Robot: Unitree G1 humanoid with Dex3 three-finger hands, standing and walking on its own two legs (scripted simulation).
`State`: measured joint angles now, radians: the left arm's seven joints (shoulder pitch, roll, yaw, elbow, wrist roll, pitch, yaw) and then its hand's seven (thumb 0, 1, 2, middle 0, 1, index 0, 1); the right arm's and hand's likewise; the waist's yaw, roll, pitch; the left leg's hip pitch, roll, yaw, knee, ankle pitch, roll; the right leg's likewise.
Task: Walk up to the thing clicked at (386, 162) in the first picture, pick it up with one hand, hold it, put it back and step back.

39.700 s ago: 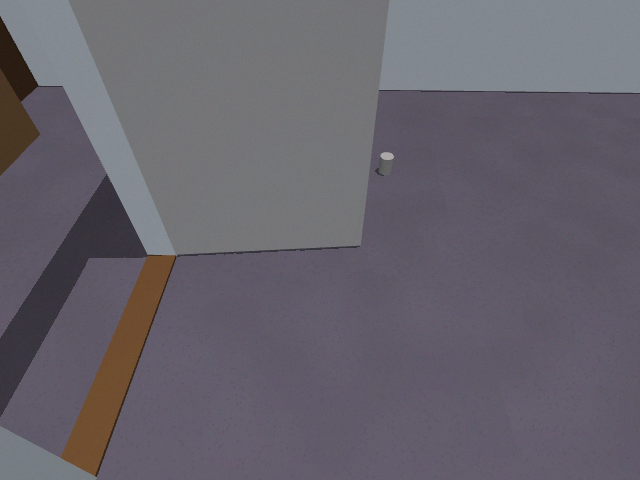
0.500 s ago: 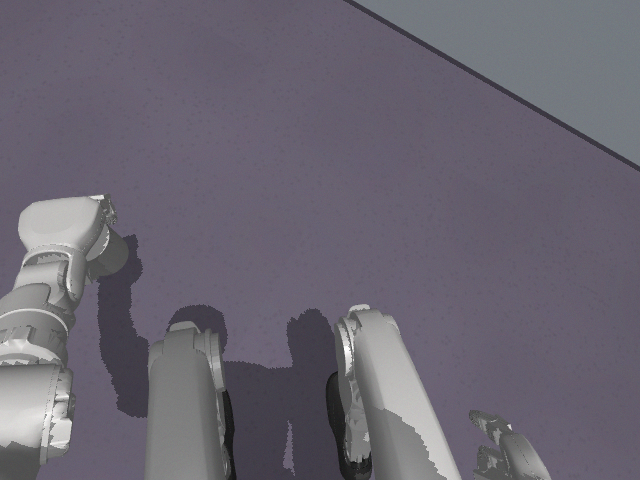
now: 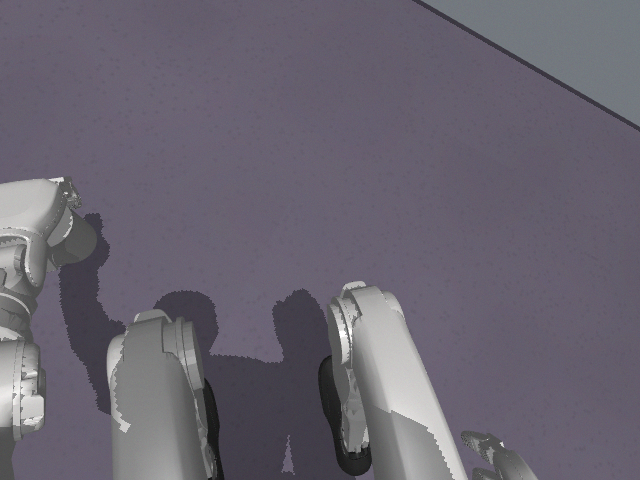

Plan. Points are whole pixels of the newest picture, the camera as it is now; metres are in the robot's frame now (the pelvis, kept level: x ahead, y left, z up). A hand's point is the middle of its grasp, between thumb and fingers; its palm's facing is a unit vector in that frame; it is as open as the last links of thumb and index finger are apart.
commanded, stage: crouch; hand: left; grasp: from above
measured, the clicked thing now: (58, 232) +0.45 +0.30 -0.21
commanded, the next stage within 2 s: lower in 0.18 s
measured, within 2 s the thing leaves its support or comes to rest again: rests again in 1.18 s
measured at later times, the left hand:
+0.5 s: hand (55, 241) +0.44 +0.30 -0.21, palm faces -0.48 -0.08 -0.87, open 9.5 cm
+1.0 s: hand (75, 244) +0.45 +0.30 -0.27, palm faces -0.47 -0.09 -0.88, open 9.5 cm
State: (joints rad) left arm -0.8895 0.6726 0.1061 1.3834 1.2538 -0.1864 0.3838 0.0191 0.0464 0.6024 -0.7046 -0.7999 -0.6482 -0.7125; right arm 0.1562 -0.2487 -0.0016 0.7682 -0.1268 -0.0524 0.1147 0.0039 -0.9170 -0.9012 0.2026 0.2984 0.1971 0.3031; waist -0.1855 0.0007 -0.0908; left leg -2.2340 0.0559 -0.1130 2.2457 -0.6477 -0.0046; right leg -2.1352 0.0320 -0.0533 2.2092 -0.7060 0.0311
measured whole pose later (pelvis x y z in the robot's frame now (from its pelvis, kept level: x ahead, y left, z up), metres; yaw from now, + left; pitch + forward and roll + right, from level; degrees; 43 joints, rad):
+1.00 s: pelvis +0.01 +0.00 -0.06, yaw -4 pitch +32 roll -9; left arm -0.93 0.81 0.17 1.52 1.29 -0.23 0.48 0.01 0.04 0.60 -0.73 -0.76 -0.67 -0.69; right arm 0.10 -0.27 0.11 0.76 -0.20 -0.08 0.15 0.00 -0.91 -0.90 0.20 0.30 0.20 0.30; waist -0.24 -0.06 0.03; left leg -2.38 0.05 -0.19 2.48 -0.68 -0.02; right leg -2.26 0.06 -0.10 2.40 -0.72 0.04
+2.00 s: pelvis +0.00 +0.00 -0.08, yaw -7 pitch +28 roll -11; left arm -0.96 0.93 0.17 1.68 1.31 -0.26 0.58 0.01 -0.11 0.75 -0.46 -0.84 -0.46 -0.81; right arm 0.09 -0.30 0.21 0.74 -0.26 -0.17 0.20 0.00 -0.90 -0.90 0.20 0.30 0.20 0.30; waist -0.30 -0.11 0.09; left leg -2.37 0.06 -0.25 2.54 -0.69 -0.02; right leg -2.24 0.08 -0.15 2.42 -0.70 0.05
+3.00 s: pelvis +0.01 +0.00 -0.06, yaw -5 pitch +32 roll -11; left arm -0.83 0.79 0.17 1.29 1.23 -0.16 0.46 0.00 -0.51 0.99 -0.08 -1.01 -0.10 -1.01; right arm 0.12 -0.28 0.10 0.74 -0.18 -0.12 0.24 0.00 -0.91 -0.90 0.20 0.30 0.20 0.30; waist -0.22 -0.04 -0.02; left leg -2.37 0.05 -0.22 2.48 -0.69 -0.02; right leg -2.24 0.06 -0.12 2.39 -0.72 0.04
